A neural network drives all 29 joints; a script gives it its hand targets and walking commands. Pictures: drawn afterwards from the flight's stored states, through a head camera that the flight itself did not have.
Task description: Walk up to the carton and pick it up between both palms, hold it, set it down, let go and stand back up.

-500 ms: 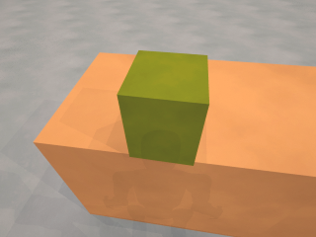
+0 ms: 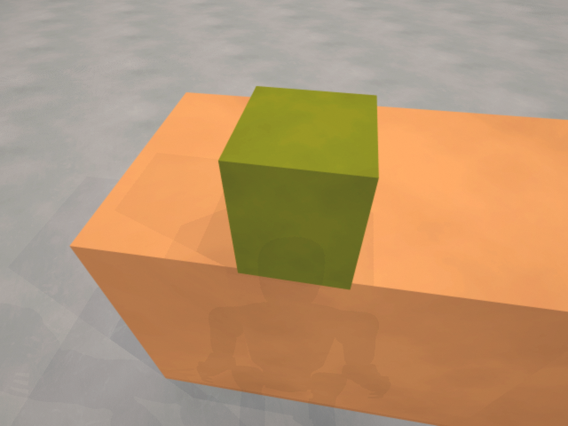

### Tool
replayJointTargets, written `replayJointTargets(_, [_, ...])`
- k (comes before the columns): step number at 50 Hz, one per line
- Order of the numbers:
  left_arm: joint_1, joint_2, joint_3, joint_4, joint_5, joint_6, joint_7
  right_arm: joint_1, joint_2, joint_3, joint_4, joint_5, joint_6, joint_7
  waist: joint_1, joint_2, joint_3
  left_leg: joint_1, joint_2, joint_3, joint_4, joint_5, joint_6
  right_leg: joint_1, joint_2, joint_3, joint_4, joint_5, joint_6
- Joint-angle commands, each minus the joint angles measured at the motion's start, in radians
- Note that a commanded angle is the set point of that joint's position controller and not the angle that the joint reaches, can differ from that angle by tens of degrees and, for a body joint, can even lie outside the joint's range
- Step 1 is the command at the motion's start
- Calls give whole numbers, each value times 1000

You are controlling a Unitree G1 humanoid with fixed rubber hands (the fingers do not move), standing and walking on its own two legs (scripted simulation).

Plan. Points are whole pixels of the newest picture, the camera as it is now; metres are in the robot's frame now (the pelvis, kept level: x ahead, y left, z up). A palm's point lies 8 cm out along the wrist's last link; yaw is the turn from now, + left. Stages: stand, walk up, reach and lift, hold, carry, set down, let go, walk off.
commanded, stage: stand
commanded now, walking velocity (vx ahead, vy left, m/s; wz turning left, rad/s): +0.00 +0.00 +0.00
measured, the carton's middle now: (303, 188) +0.47 -0.02 +0.09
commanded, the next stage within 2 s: none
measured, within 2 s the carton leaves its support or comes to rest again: neither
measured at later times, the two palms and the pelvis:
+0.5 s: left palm out of the picture +0.02 +0.25 -0.12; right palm out of the picture +0.03 -0.26 -0.13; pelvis +0.01 -0.01 +0.00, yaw +1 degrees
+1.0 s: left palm out of the picture +0.02 +0.23 -0.13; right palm out of the picture +0.02 -0.26 -0.13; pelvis +0.01 -0.01 +0.00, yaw +1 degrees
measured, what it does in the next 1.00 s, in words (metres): stands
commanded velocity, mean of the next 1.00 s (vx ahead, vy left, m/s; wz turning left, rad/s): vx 0.00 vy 0.00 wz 0.00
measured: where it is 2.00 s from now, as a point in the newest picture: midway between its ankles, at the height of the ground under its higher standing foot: outside the picture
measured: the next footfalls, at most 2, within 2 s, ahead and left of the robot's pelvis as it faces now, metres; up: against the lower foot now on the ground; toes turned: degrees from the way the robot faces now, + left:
none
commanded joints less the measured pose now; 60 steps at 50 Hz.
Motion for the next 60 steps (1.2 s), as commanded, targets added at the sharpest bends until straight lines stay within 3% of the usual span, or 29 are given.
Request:
replayJointTargets(1, [30, 128, 37, -51, -3, -21, 8, 37, -126, -31, -56, 1, -17, -8, -5, -9, 90, -108, 90, -129, -133, -110, 22, -14, -79, 125, -112, -86, -27])
replayJointTargets(13, [35, 123, 30, -6, -8, -16, 14, 48, -122, -22, -15, 3, -13, -18, -6, -2, 63, -78, 90, -127, -114, -10, 17, 14, -84, 123, -104, 0, -32])
replayJointTargets(30, [21, 113, 23, 54, -11, -5, 20, 52, -108, -11, 48, 6, -2, -28, -2, -13, 91, -76, 84, -125, -119, -18, 8, 3, -84, 126, -136, -54, -28])
replayJointTargets(49, [11, 97, 17, 106, -14, 1, 28, 47, -87, -4, 102, 8, 0, -39, 2, -6, 66, -48, 89, -121, -121, 36, 4, 30, -79, 120, -133, 1, -24])
replayJointTargets(60, [5, 83, 12, 135, -15, 4, 31, 51, -77, -3, 133, 7, 6, -43, -2, -17, 96, -50, 87, -116, -127, 23, 0, 10, -76, 124, -148, -30, -22])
